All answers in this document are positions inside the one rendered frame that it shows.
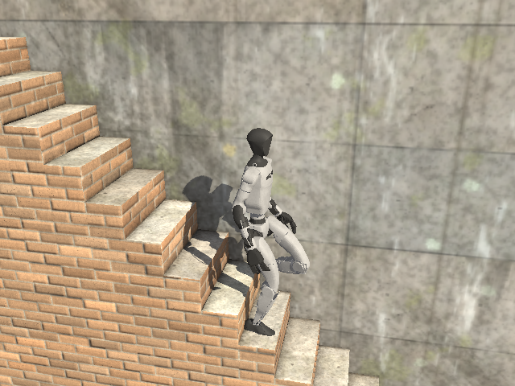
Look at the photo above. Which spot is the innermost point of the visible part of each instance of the stairs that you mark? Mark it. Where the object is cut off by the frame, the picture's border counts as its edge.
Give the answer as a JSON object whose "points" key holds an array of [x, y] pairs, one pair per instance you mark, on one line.
{"points": [[105, 282]]}

